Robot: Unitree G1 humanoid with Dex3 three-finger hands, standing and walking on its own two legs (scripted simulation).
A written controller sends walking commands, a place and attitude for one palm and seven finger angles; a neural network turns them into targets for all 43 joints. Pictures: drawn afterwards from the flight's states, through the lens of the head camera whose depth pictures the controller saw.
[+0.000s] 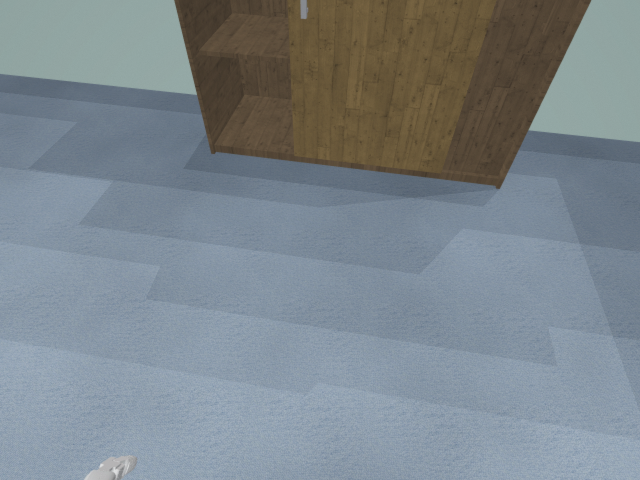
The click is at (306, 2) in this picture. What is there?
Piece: wardrobe's sliding door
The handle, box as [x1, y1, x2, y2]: [300, 0, 307, 18]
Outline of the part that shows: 300,0 301,18 305,18 307,12 306,0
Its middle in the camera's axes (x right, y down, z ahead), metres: -0.06 -0.91 +1.31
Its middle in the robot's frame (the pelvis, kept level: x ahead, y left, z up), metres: +1.60 +0.14 +0.09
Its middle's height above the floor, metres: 0.86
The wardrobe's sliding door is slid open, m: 0.43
